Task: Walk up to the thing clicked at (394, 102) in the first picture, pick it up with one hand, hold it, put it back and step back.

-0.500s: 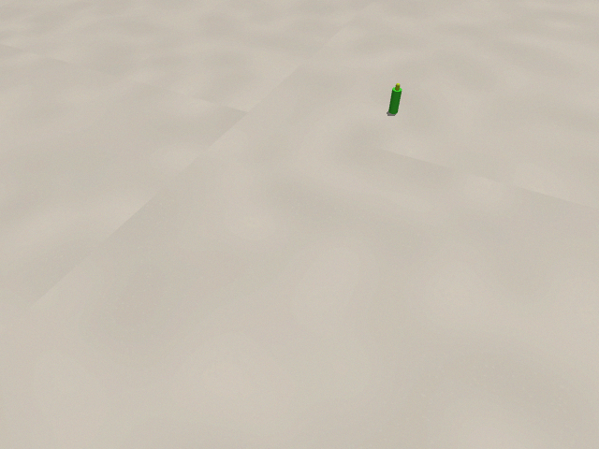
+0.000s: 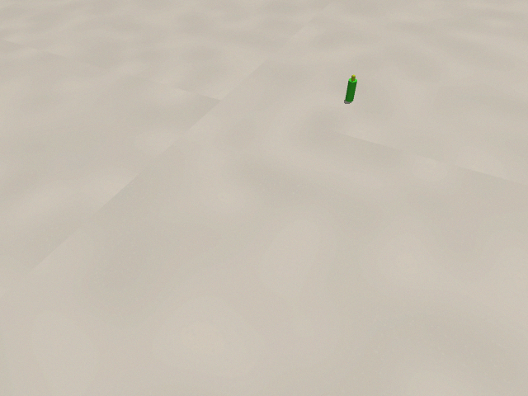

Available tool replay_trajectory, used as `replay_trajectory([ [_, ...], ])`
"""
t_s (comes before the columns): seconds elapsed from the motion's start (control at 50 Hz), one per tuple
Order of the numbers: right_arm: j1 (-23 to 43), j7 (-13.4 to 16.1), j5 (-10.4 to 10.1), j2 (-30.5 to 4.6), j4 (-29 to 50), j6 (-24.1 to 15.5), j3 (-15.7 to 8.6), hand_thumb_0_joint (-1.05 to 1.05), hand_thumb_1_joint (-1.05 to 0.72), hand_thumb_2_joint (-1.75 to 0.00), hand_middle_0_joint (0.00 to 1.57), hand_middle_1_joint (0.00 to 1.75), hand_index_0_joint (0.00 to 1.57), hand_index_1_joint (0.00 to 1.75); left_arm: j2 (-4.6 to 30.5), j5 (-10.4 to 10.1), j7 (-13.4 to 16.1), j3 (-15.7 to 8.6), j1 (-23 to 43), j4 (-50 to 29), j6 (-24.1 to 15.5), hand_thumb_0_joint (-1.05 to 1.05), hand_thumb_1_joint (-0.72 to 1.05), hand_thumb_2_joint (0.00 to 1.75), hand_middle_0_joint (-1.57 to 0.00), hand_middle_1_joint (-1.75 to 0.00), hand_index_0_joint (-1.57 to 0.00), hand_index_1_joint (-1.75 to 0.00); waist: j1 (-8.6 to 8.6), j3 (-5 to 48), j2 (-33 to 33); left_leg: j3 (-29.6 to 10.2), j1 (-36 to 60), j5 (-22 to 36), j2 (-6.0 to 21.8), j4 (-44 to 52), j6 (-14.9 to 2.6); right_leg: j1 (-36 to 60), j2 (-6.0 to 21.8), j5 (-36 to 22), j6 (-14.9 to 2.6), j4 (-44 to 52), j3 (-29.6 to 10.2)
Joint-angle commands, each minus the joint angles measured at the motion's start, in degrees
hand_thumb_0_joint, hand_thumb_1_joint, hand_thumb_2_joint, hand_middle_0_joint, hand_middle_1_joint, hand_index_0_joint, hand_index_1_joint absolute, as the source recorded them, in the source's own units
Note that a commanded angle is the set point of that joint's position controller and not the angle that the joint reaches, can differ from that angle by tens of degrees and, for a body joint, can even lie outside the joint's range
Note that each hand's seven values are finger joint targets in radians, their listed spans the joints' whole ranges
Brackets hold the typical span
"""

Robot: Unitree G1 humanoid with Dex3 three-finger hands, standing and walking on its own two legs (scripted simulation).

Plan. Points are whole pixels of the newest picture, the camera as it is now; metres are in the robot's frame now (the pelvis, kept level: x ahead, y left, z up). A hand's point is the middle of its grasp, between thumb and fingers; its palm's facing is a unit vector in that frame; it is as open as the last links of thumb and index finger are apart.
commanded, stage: stand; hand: left
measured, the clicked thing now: (351, 87) +2.09 -0.53 -0.69
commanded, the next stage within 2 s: walk up in 0.62 s
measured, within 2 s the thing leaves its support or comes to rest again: neither
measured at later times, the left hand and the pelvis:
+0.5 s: hand out of the picture +0.07 +0.25 -0.16, palm faces -0.01 -0.94 -0.34, open 7.4 cm; pelvis +0.00 +0.00 +0.00, yaw +0 degrees
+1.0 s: hand (177, 349) +0.24 +0.20 -0.13, palm faces -0.13 -0.89 -0.44, open 7.4 cm; pelvis +0.10 -0.10 -0.03, yaw -10 degrees
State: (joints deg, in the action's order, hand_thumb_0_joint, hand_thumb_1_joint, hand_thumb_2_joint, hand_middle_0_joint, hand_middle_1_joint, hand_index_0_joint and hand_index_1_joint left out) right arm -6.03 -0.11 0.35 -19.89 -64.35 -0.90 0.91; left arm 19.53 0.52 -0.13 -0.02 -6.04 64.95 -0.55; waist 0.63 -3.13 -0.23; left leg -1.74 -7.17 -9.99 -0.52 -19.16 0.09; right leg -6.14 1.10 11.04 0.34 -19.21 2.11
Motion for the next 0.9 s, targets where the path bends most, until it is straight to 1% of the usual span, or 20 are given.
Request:
replay_trajectory([
  [0.0,2.21,0.78,0.0,-12.12,3.32,-0.96,-2.43,0.0,-0.9,-0.9,0.2,0.3,0.2,0.3,11.98,0.02,0.68,-1.94,1.6,-3.36,-1.27,0.0,0.9,0.9,-0.2,-0.3,-0.2,-0.3,-0.22,4.06,0.3,-5.53,-0.11,7.7,7.32,2.9,-1.57,0.78,6.55,-6.13,-1.54,3.51,-5.58],
  [0.06,2.06,0.73,0.01,-11.91,3.35,-0.9,-2.44,0.0,-0.9,-0.9,0.2,0.3,0.2,0.3,12.24,0.08,0.71,-1.99,1.93,-3.49,-1.37,0.0,0.9,0.9,-0.2,-0.3,-0.2,-0.3,-0.47,3.91,0.78,-5.6,-0.49,6.94,7.21,3.03,-1.4,0.83,6.62,-5.51,-1.55,3.6,-5.64],
  [0.18,2.49,0.82,0.09,-12.26,3.62,-1.05,-2.54,0.0,-0.9,-0.9,0.2,0.3,0.2,0.3,12.13,0.18,0.69,-2.15,1.39,-3.55,-1.33,0.0,0.9,0.9,-0.2,-0.3,-0.2,-0.3,-0.15,5.54,-0.32,-5.27,0.65,9.73,7.55,2.47,-1.79,2.32,6.89,-8.57,-1.77,2.94,-5.62],
  [0.42,1.96,0.76,0.15,-12.14,3.68,-0.74,-2.49,0.0,-0.9,-0.9,0.2,0.3,0.2,0.3,12.3,0.17,0.81,-2.28,1.67,-3.52,-1.38,0.0,0.9,0.9,-0.2,-0.3,-0.2,-0.3,-0.48,4.33,0.14,-5.36,-0.22,7.35,7.21,2.79,-1.47,1.63,6.77,-6.3,-1.55,3.89,-5.59],
  [0.48,2.46,0.79,0.03,-12.52,3.72,-0.82,-2.51,0.0,-0.9,-0.9,0.2,0.3,0.2,0.3,12.0,0.16,0.66,-2.19,0.8,-3.46,-1.31,0.0,0.9,0.9,-0.2,-0.3,-0.2,-0.3,-0.09,4.86,-0.94,-5.32,0.14,8.01,7.21,2.58,-1.65,2.17,6.83,-7.58,-1.61,3.93,-5.71],
  [0.54,1.45,0.81,0.06,-11.88,3.57,-0.87,-2.26,0.0,-0.9,-0.9,0.2,0.3,0.2,0.3,12.38,0.22,0.63,-2.36,1.51,-3.42,-1.21,0.0,0.9,0.9,-0.2,-0.3,-0.2,-0.3,-0.43,4.01,0.08,-5.48,-0.78,7.08,7.23,3.24,-1.37,2.11,6.78,-6.42,-1.65,3.61,-5.64],
  [0.58,1.82,0.82,0.06,-12.24,3.56,-0.85,-2.44,0.0,-0.9,-0.9,0.2,0.3,0.2,0.3,12.31,0.19,0.7,-2.37,1.49,-3.57,-1.29,0.0,0.9,0.9,-0.2,-0.3,-0.2,-0.3,-0.25,4.77,0.23,-5.53,0.27,8.65,7.41,2.76,-1.56,2.08,6.9,-7.42,-1.7,3.58,-5.67],
  [0.6,-2.83,-0.22,1.76,-19.75,7.74,-2.87,-7.53,0.0,-0.9,-0.9,0.2,0.3,0.2,0.3,18.97,1.37,-2.02,-7.32,-0.74,-9.25,-1.65,0.0,0.9,0.9,-0.2,-0.3,-0.2,-0.3,-1.53,12.3,3.12,-5.53,5.8,-23.66,7.71,-2.34,-5.48,-5.02,4.16,21.59,-3.68,-1.91,-8.36],
  [0.62,-3.48,-0.74,2.2,-20.34,7.13,-3.34,-8.37,0.0,-0.9,-0.9,0.2,0.3,0.2,0.3,17.61,1.49,-3.1,-7.02,3.48,-9.83,-1.29,0.0,0.9,0.9,-0.2,-0.3,-0.2,-0.3,-3.44,6.93,-0.63,-7.92,8.69,-30.87,9.32,-1.25,-6.5,-18.49,3.4,25.66,-3.5,-6.51,-7.42],
  [0.64,-6.91,-0.81,2.43,-21.62,6.88,-3.56,-9.4,0.0,-0.9,-0.9,0.2,0.3,0.2,0.3,15.27,1.7,-3.82,-6.74,7.75,-11.61,-1.0,0.0,0.9,0.9,-0.2,-0.3,-0.2,-0.3,-5.99,3.63,-6.27,-14.54,13.06,-38.44,14.05,4.05,-9.11,-30.36,1.25,22.63,-2.14,-15.04,-3.64],
  [0.66,-8.85,-0.79,2.19,-22.68,7.08,-3.88,-10.21,0.0,-0.9,-0.9,0.2,0.3,0.2,0.3,14.26,2.13,-4.36,-6.6,11.95,-13.6,-1.06,0.0,0.9,0.9,-0.2,-0.3,-0.2,-0.3,-7.98,0.1,-10.12,-23.15,11.34,-38.41,23.34,10.76,-13.11,-36.71,1.74,16.16,-1.62,-27.59,-2.41],
  [0.68,-7.9,-0.72,2.2,-23.21,8.14,-4.52,-10.34,0.0,-0.9,-0.9,0.2,0.3,0.2,0.3,14.78,2.01,-4.49,-6.64,12.85,-15.04,-1.48,0.0,0.9,0.9,-0.2,-0.3,-0.2,-0.3,-7.4,-2.45,-6.56,-26.27,8.47,-35.22,27.07,13.27,-14.96,-39.25,4.31,14.51,-1.88,-31.43,-7.55],
  [0.7,-5.61,-0.6,1.96,-23.36,9.24,-4.96,-10.5,0.0,-0.9,-0.9,0.2,0.3,0.2,0.3,15.66,1.87,-4.9,-6.8,11.2,-15.06,-1.88,0.0,0.9,0.9,-0.2,-0.3,-0.2,-0.3,-5.51,-2.46,-5.05,-26.17,8.23,-32.5,28.23,14.17,-15.15,-37.88,6.7,14.03,-2.01,-31.95,-9.86],
  [0.72,-4.61,-0.62,1.99,-22.01,9.91,-5.29,-10.36,0.0,-0.9,-0.9,0.2,0.3,0.2,0.3,16.38,1.61,-5.53,-6.96,8.28,-14.28,-2.12,0.0,0.9,0.9,-0.2,-0.3,-0.2,-0.3,-3.67,0.14,-3.37,-23.32,9.14,-31.43,25.87,14.24,-14.1,-36.09,7.15,12.77,-1.75,-33.5,-10.14],
  [0.74,-2.92,-0.74,2.25,-21.2,10.71,-5.54,-10.18,0.0,-0.9,-0.9,0.2,0.3,0.2,0.3,16.56,1.29,-6.21,-7.13,4.78,-13.69,-2.02,0.0,0.9,0.9,-0.2,-0.3,-0.2,-0.3,-2.07,2.32,-4.02,-18.56,10.12,-31.2,23.31,13.93,-12.97,-33.89,7.45,12.58,-1.38,-32.26,-8.67],
  [0.78,1.46,-1.31,2.77,-21.27,12.41,-5.66,-10.35,0.0,-0.9,-0.9,0.2,0.3,0.2,0.3,16.2,1.03,-7.5,-7.51,0.41,-12.7,-1.27,0.0,0.9,0.9,-0.2,-0.3,-0.2,-0.3,0.33,2.04,-8.46,-9.7,3.9,-30.39,19.77,14.32,-11.09,-27.7,6.96,10.54,-0.32,-29.41,-4.49],
  [0.8,3.31,-1.59,2.75,-21.32,12.98,-5.71,-10.54,0.0,-0.9,-0.9,0.2,0.3,0.2,0.3,15.81,0.93,-7.9,-7.51,-0.59,-12.59,-1.02,0.0,0.9,0.9,-0.2,-0.3,-0.2,-0.3,1.04,1.86,-10.18,-5.96,1.68,-27.89,18.18,13.29,-9.95,-23.73,6.92,9.61,-0.27,-26.58,-3.32],
  [0.82,3.18,-1.88,2.76,-21.39,13.0,-5.7,-10.55,0.0,-0.9,-0.9,0.2,0.3,0.2,0.3,15.5,0.98,-8.12,-7.52,0.68,-12.98,-1.06,0.0,0.9,0.9,-0.2,-0.3,-0.2,-0.3,0.58,1.08,-10.75,-2.93,-0.36,-25.67,16.97,12.04,-9.31,-20.48,7.03,8.66,-0.25,-22.65,-2.63],
  [0.86,2.83,-2.39,2.96,-21.16,12.77,-5.45,-10.32,0.0,-0.9,-0.9,0.2,0.3,0.2,0.3,15.69,0.99,-7.98,-7.9,0.06,-12.76,-1.29,0.0,0.9,0.9,-0.2,-0.3,-0.2,-0.3,0.65,0.65,-9.63,1.74,-2.86,-22.52,14.93,9.34,-8.61,-15.18,5.91,5.72,-0.03,-18.11,0.51],
  [0.88,2.78,-2.49,2.93,-20.97,12.51,-5.19,-10.25,0.0,-0.9,-0.9,0.2,0.3,0.2,0.3,15.72,1.05,-7.8,-8.08,-0.94,-12.28,-1.39,0.0,0.9,0.9,-0.2,-0.3,-0.2,-0.3,1.06,0.41,-8.24,3.36,-4.54,-22.55,14.32,6.83,-8.39,-12.35,4.79,4.19,0.0,-17.29,2.37],
])
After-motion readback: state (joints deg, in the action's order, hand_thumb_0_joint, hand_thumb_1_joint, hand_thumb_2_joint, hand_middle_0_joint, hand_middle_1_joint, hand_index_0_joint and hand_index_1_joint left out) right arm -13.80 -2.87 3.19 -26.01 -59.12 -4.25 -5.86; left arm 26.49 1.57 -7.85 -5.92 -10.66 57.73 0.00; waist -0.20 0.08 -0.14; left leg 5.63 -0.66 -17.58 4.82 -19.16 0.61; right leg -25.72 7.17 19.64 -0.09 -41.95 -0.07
